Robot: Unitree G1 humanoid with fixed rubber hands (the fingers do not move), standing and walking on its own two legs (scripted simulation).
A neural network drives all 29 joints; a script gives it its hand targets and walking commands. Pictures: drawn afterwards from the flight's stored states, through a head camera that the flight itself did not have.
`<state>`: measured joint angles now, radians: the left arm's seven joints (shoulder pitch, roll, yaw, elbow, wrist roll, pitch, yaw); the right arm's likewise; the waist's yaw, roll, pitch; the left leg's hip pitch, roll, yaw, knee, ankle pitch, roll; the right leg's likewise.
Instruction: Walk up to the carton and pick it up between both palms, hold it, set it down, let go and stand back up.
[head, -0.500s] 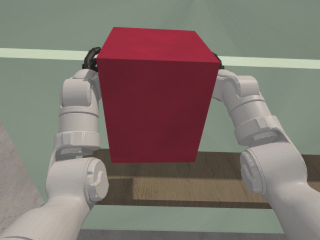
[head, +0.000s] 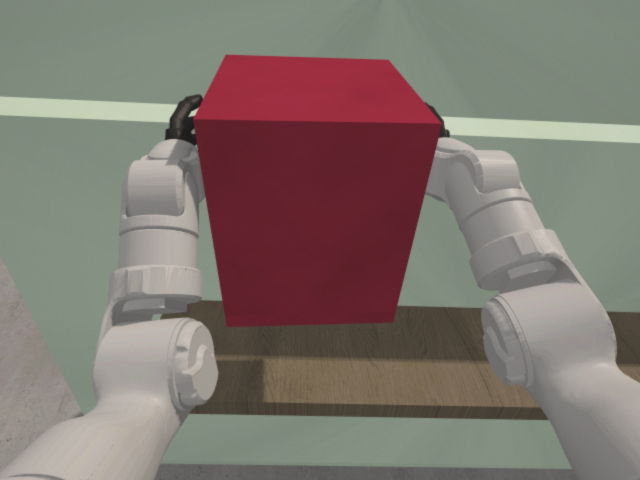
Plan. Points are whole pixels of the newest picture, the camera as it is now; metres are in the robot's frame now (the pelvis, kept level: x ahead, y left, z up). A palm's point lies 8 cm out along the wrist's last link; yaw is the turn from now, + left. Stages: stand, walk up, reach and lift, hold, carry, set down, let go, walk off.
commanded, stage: hold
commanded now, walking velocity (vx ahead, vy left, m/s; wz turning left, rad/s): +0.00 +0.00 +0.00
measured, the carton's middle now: (310, 189) +0.36 +0.01 +0.26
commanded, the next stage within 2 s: set down in 0.06 s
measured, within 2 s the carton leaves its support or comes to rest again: neither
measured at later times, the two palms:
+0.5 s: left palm (188, 158) +0.39 +0.16 +0.29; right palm (421, 187) +0.38 -0.13 +0.26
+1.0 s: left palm (199, 189) +0.40 +0.16 +0.24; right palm (417, 211) +0.38 -0.13 +0.22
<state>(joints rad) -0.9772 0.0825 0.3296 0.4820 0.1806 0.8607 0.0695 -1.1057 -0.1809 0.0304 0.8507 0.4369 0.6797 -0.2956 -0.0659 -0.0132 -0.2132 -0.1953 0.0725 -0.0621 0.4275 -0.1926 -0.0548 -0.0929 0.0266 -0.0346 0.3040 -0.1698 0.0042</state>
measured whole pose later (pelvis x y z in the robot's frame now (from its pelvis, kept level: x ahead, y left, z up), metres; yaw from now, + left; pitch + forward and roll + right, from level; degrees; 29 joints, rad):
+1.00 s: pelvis +0.01 +0.01 +0.00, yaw +2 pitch -6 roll -2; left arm -0.87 0.04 0.29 0.52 0.28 0.57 0.03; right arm -0.87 -0.05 -0.11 0.84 0.22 0.31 -0.20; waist -0.11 -0.09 -0.07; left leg -0.09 0.04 -0.07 0.39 -0.19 -0.04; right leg 0.01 -0.01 -0.05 0.28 -0.19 0.02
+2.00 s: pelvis +0.01 +0.01 +0.00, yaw +0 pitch -3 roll -1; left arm -0.82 0.01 0.32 0.76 0.26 0.32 0.04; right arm -0.75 0.02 -0.26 0.90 0.00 0.16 -0.16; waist -0.06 -0.06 -0.06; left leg -0.14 0.04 -0.05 0.36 -0.18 -0.04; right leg -0.05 0.00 -0.03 0.27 -0.18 0.02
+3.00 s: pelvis +0.01 +0.00 +0.00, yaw +0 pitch +2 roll -1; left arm -0.75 -0.02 0.34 0.84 0.28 0.13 0.03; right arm -0.65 0.09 -0.42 0.89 -0.18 0.00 -0.12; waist -0.03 -0.07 -0.07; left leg -0.23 0.05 -0.04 0.35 -0.16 -0.05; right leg -0.15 0.00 -0.02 0.27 -0.16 0.01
